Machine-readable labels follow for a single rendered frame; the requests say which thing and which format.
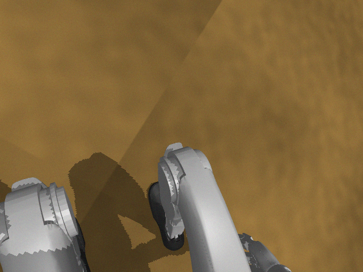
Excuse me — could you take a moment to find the left robot foot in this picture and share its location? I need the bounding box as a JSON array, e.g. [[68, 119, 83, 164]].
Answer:
[[75, 217, 91, 272]]

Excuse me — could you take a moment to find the right robot foot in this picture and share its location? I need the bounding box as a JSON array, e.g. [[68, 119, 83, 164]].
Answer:
[[148, 182, 184, 250]]

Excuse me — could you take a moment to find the right robot hand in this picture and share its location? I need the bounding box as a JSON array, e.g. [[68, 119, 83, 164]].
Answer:
[[238, 233, 280, 272]]

